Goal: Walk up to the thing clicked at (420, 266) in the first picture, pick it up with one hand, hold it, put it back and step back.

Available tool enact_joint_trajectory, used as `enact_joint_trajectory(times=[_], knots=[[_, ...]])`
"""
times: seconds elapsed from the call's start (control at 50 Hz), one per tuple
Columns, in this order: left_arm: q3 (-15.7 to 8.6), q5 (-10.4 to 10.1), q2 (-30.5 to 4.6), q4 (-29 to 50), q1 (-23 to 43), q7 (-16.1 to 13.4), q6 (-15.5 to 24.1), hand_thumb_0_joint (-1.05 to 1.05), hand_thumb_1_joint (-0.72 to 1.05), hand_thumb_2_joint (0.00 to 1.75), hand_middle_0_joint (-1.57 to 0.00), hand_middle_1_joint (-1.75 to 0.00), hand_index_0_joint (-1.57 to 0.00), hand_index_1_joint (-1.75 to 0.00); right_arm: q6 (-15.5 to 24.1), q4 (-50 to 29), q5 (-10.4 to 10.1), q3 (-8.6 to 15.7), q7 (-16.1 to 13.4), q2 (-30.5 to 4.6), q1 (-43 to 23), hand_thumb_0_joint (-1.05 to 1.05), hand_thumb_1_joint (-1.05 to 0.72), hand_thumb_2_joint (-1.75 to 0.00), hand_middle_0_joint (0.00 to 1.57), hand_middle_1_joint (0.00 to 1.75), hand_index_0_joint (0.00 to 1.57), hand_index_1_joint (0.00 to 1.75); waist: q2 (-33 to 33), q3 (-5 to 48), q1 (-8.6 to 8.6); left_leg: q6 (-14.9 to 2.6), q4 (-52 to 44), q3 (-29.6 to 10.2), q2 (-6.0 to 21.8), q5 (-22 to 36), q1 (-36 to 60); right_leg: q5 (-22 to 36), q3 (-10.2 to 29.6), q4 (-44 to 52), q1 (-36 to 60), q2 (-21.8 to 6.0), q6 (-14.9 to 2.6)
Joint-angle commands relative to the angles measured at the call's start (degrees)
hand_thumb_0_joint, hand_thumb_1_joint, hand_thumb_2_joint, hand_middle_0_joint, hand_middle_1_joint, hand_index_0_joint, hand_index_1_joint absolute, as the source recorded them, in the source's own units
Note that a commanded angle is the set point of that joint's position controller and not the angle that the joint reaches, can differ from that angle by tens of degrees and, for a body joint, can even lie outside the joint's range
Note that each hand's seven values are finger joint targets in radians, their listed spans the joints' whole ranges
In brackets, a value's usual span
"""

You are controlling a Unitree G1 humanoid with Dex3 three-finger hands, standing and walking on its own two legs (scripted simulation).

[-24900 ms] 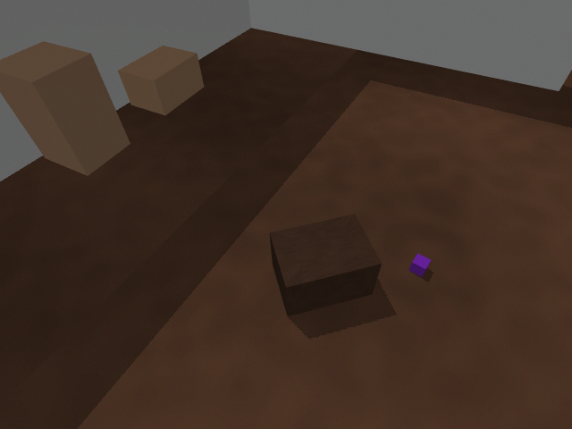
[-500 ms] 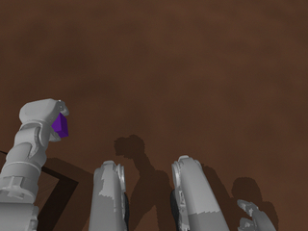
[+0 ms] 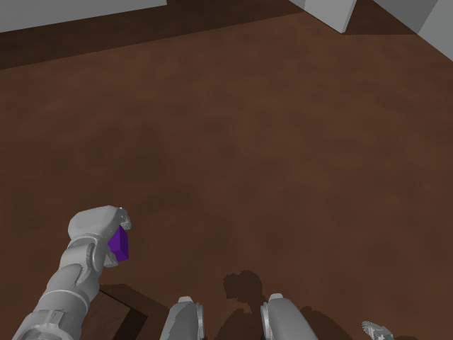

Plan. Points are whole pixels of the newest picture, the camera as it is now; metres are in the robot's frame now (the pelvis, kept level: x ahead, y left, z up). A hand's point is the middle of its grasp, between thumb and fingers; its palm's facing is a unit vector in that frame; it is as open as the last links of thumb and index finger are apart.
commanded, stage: lift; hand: left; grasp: from above
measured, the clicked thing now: (110, 244) +0.35 +0.25 -0.12
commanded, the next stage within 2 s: hold in 0.50 s
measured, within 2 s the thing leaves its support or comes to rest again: neither
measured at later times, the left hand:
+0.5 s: hand (102, 214) +0.36 +0.23 +0.00, palm faces -0.46 -0.12 -0.88, open 8.6 cm
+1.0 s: hand (92, 201) +0.36 +0.23 +0.05, palm faces -0.44 -0.09 -0.89, open 8.6 cm
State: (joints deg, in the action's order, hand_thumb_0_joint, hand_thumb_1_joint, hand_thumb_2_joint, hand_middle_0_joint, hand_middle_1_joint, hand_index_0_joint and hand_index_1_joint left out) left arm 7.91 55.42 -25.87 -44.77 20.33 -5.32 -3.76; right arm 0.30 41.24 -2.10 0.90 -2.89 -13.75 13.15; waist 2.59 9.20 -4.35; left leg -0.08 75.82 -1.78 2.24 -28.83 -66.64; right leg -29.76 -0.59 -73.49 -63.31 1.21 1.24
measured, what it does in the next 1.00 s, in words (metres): rises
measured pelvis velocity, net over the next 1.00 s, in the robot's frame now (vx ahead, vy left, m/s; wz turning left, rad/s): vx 0.06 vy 0.00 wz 0.00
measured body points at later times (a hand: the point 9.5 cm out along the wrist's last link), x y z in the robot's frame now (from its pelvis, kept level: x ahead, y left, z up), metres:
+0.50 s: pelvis +0.05 +0.00 +0.09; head +0.11 -0.01 +0.53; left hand +0.38 +0.23 +0.05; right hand +0.13 -0.27 -0.04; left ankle +0.07 +0.12 -0.61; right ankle +0.05 -0.14 -0.61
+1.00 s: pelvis +0.06 +0.00 +0.11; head +0.09 -0.01 +0.56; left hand +0.38 +0.23 +0.10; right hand +0.17 -0.27 -0.01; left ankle +0.07 +0.12 -0.61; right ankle +0.05 -0.14 -0.61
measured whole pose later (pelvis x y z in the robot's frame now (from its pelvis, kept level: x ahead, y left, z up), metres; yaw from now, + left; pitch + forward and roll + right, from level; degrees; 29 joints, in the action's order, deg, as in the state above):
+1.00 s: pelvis +0.06 +0.00 +0.11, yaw +0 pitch +6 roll +0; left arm 11.9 56.1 -20.7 -44.5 16.5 -4.8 -5.3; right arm -1.1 41.4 -2.4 2.9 -1.5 -14.7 13.9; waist 2.3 4.2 -1.4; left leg 0.0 37.8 1.3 1.3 -18.6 -25.5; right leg -19.5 1.8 -36.8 -23.7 0.0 1.1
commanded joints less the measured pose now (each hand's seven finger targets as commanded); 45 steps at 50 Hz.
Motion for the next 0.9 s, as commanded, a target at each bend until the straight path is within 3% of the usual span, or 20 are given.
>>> enact_joint_trajectory(times=[0.0, 0.06, 0.1, 0.14, 0.22, 0.32, 0.42, 0.5, 0.58, 0.66, 0.76, 0.88], knots=[[-3.5, 0.6, -9.7, 9.9, 18.4, -4.9, 0.2, 0.00, 0.69, 0.46, -1.02, -0.48, -1.04, -0.45, 2.7, -4.2, -0.2, 3.1, -0.7, -8.6, 2.0, 0.00, -0.88, -0.90, 0.20, 0.30, 0.20, 0.30, 4.4, 18.3, -0.39, -0.09, -18.4, -0.9, -1.6, 3.5, 23.5, 5.6, 0.2, 16.4, 12.9, 1.9, -2.67], [-2.4, 0.9, -9.4, 8.6, 19.5, -5.4, -0.2, 0.00, 0.72, 0.48, -1.03, -0.51, -1.06, -0.48, 3.1, -3.4, -0.1, 3.4, -1.0, -8.6, 2.8, 0.00, -0.88, -0.90, 0.20, 0.30, 0.20, 0.30, 2.8, 17.3, -0.76, -0.17, -20.7, -0.1, -1.8, 7.5, 26.7, 9.1, 0.3, 19.7, 17.0, 2.1, -2.47], [-3.4, 1.0, -10.2, 6.9, 18.1, -5.9, -0.3, 0.00, 0.74, 0.49, -1.06, -0.50, -1.09, -0.48, 3.2, -3.2, 0.0, 3.5, -1.0, -8.7, 3.5, 0.00, -0.88, -0.90, 0.20, 0.30, 0.20, 0.30, 2.4, 16.5, -0.06, -0.14, -22.6, 0.2, -1.8, 9.3, 28.6, 10.5, 0.5, 21.5, 19.6, 1.9, -2.36], [-2.6, 0.4, -9.0, 7.5, 19.3, -6.4, -0.5, 0.00, 0.77, 0.54, -1.09, -0.51, -1.11, -0.49, 3.2, -3.5, 0.0, 3.5, -0.8, -8.5, 3.2, 0.00, -0.88, -0.90, 0.20, 0.30, 0.20, 0.30, 2.5, 16.4, -0.04, -0.21, -24.0, 1.0, -2.0, 10.9, 31.1, 11.8, 0.7, 23.9, 21.7, 1.8, -2.25], [-3.2, 0.8, -9.0, 5.0, 16.1, -6.9, -1.2, 0.00, 0.77, 0.54, -1.10, -0.50, -1.11, -0.49, 3.2, -3.0, 0.1, 3.5, -0.6, -8.4, 3.4, 0.00, -0.88, -0.90, 0.20, 0.30, 0.20, 0.30, 1.4, 15.0, 0.78, -0.17, -27.0, 1.0, -2.2, 14.7, 34.0, 15.5, 1.1, 26.8, 26.3, 1.6, -1.98], [-2.2, 0.3, -6.9, 5.4, 16.5, -6.6, -1.9, 0.00, 0.78, 0.54, -1.10, -0.51, -1.12, -0.49, 2.8, -3.1, 0.1, 4.0, -0.1, -8.5, 3.7, 0.00, -0.89, -0.90, 0.20, 0.30, 0.20, 0.30, 1.3, 15.2, 0.81, -0.15, -29.7, 1.4, -2.4, 20.3, 38.5, 21.1, 1.4, 29.6, 30.8, 1.3, -1.77], [-2.2, 0.0, -7.5, 7.5, 17.8, -6.2, -2.0, 0.00, 0.74, 0.54, -1.08, -0.50, -1.10, -0.48, 2.4, -3.4, 0.0, 4.3, 0.1, -8.7, 3.7, 0.00, -0.89, -0.89, 0.20, 0.30, 0.20, 0.30, 0.9, 15.6, 1.16, -0.17, -32.7, 1.8, -2.5, 24.4, 42.9, 25.0, 1.3, 32.9, 35.7, 1.2, -1.38], [-1.2, 0.3, -5.8, 6.5, 15.4, -5.9, -1.6, 0.00, 0.76, 0.54, -1.10, -0.49, -1.12, -0.48, 2.2, -3.3, -0.1, 4.4, 0.2, -8.7, 3.4, 0.00, -0.88, -0.89, 0.20, 0.30, 0.20, 0.30, -0.1, 13.5, 0.69, -0.18, -34.6, 2.0, -2.6, 25.4, 44.7, 25.6, 1.3, 34.9, 36.6, 1.1, -1.38], [-2.1, 0.9, -7.3, 9.2, 16.4, -5.8, -1.2, 0.00, 0.73, 0.54, -1.07, -0.50, -1.09, -0.48, 1.8, -3.9, -0.1, 4.7, 0.4, -8.9, 2.8, 0.00, -0.88, -0.89, 0.20, 0.30, 0.20, 0.30, 2.2, 14.3, 2.16, 0.40, -37.0, 1.8, -2.6, 27.3, 48.1, 25.7, 0.9, 36.1, 38.3, 1.3, -1.81], [-1.0, 1.4, -6.1, 7.4, 15.8, -5.6, -1.5, 0.00, 0.72, 0.46, -1.06, -0.46, -1.08, -0.44, 1.5, -4.0, -0.3, 4.6, 0.5, -9.0, 2.1, 0.00, -0.88, -0.89, 0.20, 0.30, 0.20, 0.30, 0.0, 11.0, 1.32, 0.12, -38.4, 2.2, -2.8, 26.9, 47.8, 26.3, 1.3, 37.9, 39.5, 1.2, -1.58], [-1.0, 1.2, -6.5, 9.2, 15.4, -4.0, -1.5, 0.00, 0.73, 0.50, -1.07, -0.49, -1.09, -0.47, 1.3, -4.4, -0.3, 5.0, 1.0, -9.2, 2.0, 0.00, -0.89, -0.89, 0.20, 0.30, 0.20, 0.30, -1.1, 12.7, 2.19, -0.35, -38.5, 2.6, -2.8, 32.2, 50.2, 31.6, 1.6, 38.6, 42.7, 1.1, -1.20], [-1.2, 1.3, -6.8, 10.0, 14.3, -2.5, -1.3, 0.00, 0.73, 0.51, -1.06, -0.49, -1.08, -0.47, 0.8, -5.4, -0.3, 4.8, 1.1, -9.3, 1.0, 0.00, -0.88, -0.89, 0.20, 0.30, 0.20, 0.30, -0.9, 10.6, 2.64, -0.16, -40.6, 2.6, -2.8, 32.1, 51.2, 30.8, 1.3, 40.1, 44.1, 1.1, -1.43]])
